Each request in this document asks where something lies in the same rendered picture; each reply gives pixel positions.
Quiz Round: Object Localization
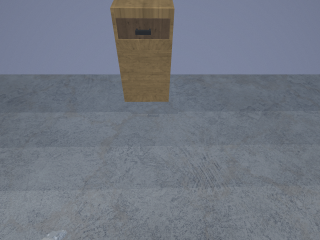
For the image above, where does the drawer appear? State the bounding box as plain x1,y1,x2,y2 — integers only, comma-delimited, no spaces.
115,18,170,39

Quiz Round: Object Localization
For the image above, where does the left robot hand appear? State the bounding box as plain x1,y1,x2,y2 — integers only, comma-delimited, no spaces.
42,230,67,240

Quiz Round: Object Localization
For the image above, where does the cabinet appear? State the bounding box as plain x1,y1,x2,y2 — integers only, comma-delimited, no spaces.
110,0,175,102

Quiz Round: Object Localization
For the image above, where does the handle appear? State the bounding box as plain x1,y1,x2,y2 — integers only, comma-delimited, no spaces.
135,28,151,35

